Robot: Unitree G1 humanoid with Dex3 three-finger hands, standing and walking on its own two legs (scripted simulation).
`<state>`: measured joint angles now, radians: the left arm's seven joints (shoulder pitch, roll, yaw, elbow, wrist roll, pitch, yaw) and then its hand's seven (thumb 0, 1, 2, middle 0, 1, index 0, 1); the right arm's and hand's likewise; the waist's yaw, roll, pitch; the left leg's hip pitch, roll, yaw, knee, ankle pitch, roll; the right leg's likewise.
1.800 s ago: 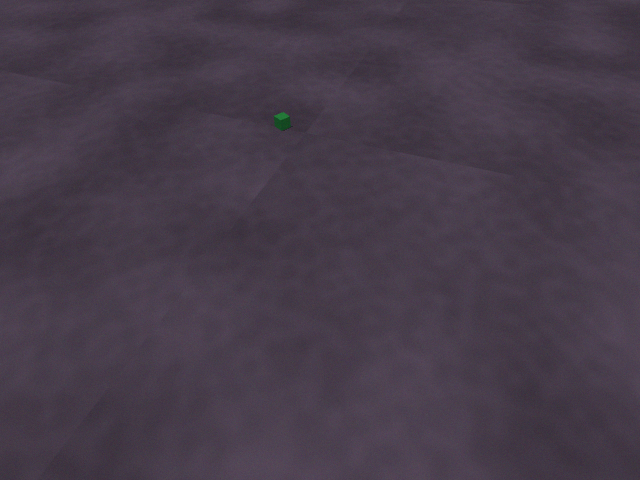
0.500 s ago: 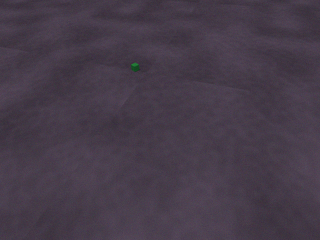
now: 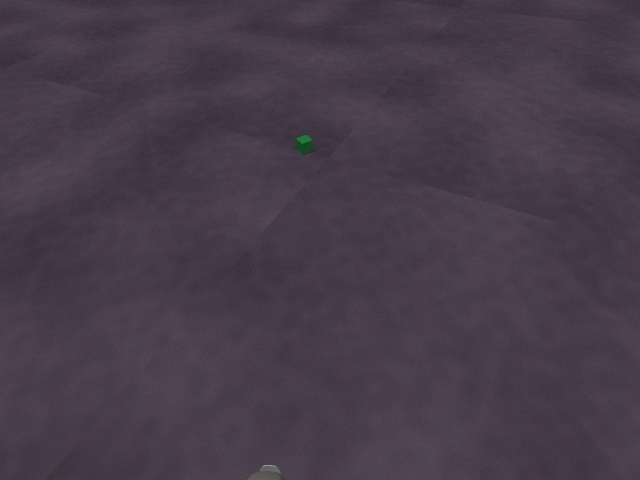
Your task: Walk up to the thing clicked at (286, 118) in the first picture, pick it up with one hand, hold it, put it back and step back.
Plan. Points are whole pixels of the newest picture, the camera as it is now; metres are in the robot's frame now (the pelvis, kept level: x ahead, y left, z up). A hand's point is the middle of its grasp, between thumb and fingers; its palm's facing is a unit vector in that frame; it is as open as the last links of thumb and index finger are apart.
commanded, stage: walk up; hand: left
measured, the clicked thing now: (304, 144) +1.98 +0.25 -0.74
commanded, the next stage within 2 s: none
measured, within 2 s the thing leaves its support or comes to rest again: neither
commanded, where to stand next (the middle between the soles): +1.56 +0.04 m, yaw -2 degrees
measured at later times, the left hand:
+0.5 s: hand (213, 291) +0.49 +0.26 -0.12, palm faces -0.06 -0.90 -0.43, open 7.4 cm
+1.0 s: hand (222, 261) +0.59 +0.27 -0.16, palm faces +0.04 -0.93 -0.37, open 7.4 cm
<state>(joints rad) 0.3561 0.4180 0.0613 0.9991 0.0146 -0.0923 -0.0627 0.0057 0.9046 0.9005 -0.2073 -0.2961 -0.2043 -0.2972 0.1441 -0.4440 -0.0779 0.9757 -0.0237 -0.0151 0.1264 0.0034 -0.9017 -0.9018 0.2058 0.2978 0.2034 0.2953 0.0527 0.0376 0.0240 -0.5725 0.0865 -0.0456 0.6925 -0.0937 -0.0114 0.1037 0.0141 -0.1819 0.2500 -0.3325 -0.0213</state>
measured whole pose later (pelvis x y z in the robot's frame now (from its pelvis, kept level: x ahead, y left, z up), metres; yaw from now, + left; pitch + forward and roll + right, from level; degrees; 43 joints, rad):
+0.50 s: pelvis +0.35 -0.03 -0.03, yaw +0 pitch -3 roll +3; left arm 0.17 0.46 0.06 0.88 0.00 -0.08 -0.10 0.00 0.91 0.90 -0.20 -0.30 -0.20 -0.30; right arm 0.33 -0.44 -0.07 0.94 -0.01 -0.08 0.06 0.00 -0.90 -0.90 0.21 0.30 0.21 0.30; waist -0.05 0.00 0.03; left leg 0.03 0.07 0.08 0.55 -0.52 -0.03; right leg -0.50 -0.11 -0.04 0.63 -0.08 -0.03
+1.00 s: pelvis +0.62 -0.02 -0.01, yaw +2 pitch -1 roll -2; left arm 0.40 0.45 0.06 0.93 0.01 -0.08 -0.05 0.01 0.90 0.90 -0.21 -0.30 -0.20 -0.30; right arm 0.16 -0.42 -0.08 0.91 -0.03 -0.05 0.10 0.00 -0.90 -0.90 0.21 0.30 0.20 0.30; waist 0.07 0.01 0.05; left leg -0.44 0.07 0.05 0.55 -0.10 0.03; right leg -0.01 -0.03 -0.12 0.48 -0.44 0.02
